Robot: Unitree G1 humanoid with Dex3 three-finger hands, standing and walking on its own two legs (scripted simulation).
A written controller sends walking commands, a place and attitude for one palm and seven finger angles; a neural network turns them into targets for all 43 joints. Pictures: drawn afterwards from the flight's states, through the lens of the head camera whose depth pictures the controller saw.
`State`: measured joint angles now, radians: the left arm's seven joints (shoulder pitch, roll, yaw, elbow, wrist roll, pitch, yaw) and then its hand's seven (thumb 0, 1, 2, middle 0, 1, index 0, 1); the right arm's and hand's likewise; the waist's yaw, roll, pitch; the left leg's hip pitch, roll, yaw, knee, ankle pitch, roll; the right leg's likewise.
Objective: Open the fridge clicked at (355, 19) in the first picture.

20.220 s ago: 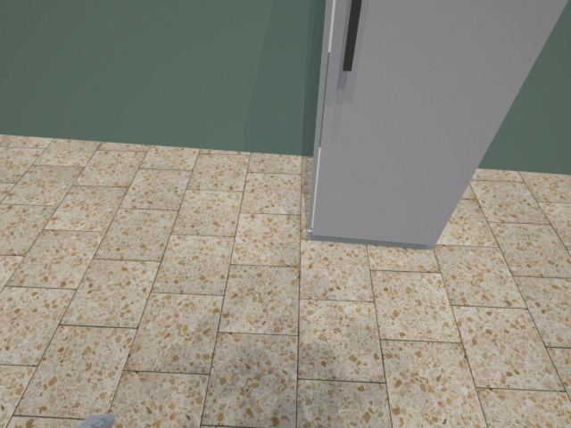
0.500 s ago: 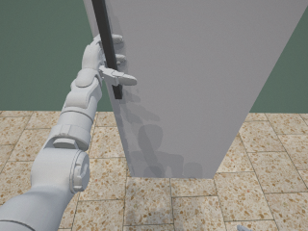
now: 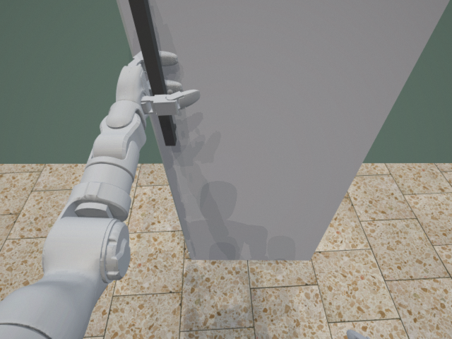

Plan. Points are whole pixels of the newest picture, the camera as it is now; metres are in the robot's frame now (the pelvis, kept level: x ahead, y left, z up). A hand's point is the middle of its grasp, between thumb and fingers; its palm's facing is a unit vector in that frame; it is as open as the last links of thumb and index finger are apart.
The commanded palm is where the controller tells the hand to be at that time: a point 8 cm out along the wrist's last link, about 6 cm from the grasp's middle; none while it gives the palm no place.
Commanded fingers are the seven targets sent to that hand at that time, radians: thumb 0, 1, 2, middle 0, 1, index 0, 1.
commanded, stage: grip the handle and tug to test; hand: left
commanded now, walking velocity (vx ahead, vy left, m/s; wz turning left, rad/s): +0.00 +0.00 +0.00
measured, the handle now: (158, 73) +0.51 +0.13 +0.22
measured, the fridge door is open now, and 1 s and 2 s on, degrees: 0 0 10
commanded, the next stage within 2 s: pull the door a little, standing still in 1.00 s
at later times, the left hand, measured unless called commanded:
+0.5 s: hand (170, 92) +0.47 +0.11 +0.21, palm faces +0.00 -1.00 -0.01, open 5.2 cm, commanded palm +0.45 +0.16 +0.21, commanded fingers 0.00 0.90 0.90 -0.45 -1.40 -0.45 -1.40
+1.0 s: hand (170, 93) +0.47 +0.11 +0.21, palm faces +0.01 -1.00 +0.01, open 5.4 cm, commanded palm +0.41 +0.16 +0.21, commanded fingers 0.00 0.90 0.90 -0.45 -1.40 -0.45 -1.40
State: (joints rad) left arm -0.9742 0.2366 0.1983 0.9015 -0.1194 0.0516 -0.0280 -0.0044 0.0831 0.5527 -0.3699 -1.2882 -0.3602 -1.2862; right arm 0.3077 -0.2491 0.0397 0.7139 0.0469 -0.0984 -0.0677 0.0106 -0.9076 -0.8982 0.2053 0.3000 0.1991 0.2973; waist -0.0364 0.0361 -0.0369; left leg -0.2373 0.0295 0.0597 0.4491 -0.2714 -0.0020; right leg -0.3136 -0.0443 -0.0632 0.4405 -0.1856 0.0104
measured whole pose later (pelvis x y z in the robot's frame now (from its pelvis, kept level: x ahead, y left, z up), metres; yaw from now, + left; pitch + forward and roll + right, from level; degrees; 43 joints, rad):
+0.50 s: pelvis +0.01 +0.00 +0.00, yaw +0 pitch +3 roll +0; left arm -0.95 0.21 0.18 0.85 -0.12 0.09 -0.02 0.01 0.75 0.85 -0.44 -1.40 -0.42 -1.40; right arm 0.28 -0.25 0.04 0.71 0.05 -0.08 -0.07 0.01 -0.91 -0.90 0.21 0.30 0.20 0.30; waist -0.02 0.04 -0.04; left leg -0.23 0.03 0.05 0.45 -0.28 0.00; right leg -0.30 -0.05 -0.07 0.44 -0.20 0.01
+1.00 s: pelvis +0.03 +0.00 +0.00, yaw -2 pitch +3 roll +0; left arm -0.75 0.20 0.21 0.54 -0.14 0.19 0.00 0.01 0.78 0.80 -0.37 -1.40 -0.36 -1.40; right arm 0.28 -0.25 0.03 0.67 0.05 -0.04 -0.05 0.01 -0.91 -0.90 0.20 0.30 0.20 0.30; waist -0.03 0.06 -0.05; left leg -0.16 0.04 0.09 0.40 -0.29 0.00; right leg -0.25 -0.03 -0.04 0.41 -0.20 0.01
